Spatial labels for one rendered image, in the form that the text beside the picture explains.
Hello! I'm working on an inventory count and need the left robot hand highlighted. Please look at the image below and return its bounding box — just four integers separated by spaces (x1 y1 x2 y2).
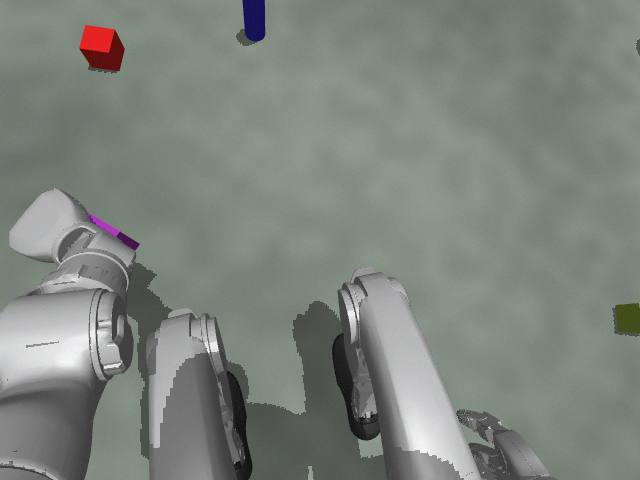
9 188 92 263

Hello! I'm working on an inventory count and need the left robot foot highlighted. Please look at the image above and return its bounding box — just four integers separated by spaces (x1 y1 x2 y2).
227 371 252 480

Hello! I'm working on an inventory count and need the right robot hand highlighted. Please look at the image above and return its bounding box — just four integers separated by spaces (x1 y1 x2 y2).
456 409 551 480

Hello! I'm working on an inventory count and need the right robot foot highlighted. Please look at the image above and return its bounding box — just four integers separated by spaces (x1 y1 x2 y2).
332 333 380 440

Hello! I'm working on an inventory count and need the left robot arm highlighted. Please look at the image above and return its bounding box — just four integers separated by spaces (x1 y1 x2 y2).
0 222 136 480

